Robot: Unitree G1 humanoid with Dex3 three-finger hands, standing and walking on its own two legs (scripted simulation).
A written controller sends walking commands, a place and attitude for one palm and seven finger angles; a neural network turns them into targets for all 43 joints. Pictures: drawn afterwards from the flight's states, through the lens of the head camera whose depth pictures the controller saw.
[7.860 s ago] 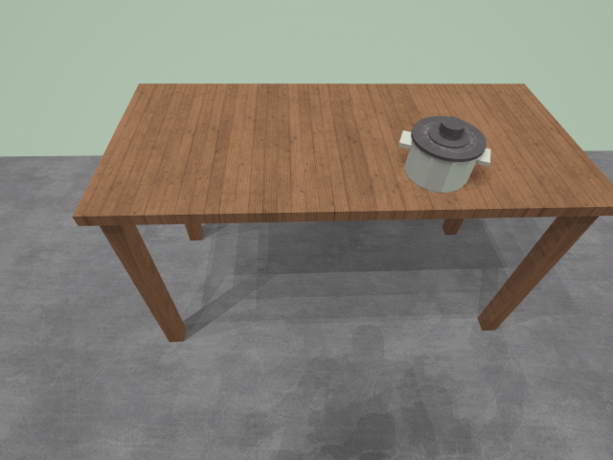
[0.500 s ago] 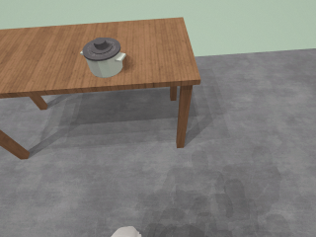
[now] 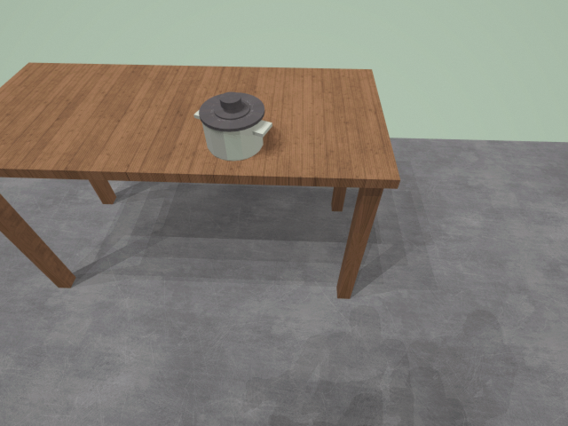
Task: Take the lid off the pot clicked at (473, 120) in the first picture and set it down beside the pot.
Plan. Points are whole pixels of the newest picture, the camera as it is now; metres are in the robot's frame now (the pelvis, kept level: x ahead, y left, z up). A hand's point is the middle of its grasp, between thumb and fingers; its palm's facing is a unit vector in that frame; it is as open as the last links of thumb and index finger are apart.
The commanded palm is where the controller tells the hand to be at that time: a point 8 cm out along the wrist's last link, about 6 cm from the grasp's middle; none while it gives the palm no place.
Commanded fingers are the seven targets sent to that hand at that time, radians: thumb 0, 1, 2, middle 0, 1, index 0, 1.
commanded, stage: take the last steps up to it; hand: left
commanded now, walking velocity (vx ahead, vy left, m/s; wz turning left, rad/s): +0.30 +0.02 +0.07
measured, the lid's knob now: (230, 100) +0.81 +0.17 +0.02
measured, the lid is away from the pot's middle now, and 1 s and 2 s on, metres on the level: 0.00 0.00 0.00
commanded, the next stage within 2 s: come to a stop and stand still in 0.76 s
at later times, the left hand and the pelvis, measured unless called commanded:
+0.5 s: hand out of the picture +0.05 +0.15 -0.16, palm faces +0.16 -0.97 -0.18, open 7.4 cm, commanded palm none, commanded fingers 0.00 0.90 0.90 -0.20 -0.30 -0.20 -0.30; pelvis +0.16 +0.00 +0.00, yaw +4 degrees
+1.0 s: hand (189, 273) +0.44 +0.23 -0.17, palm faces +0.03 -0.97 -0.24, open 7.4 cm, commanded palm none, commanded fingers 0.00 0.90 0.90 -0.20 -0.30 -0.20 -0.30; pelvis +0.34 +0.04 -0.01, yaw +2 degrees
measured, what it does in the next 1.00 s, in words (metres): walks ahead: right foot, then left foot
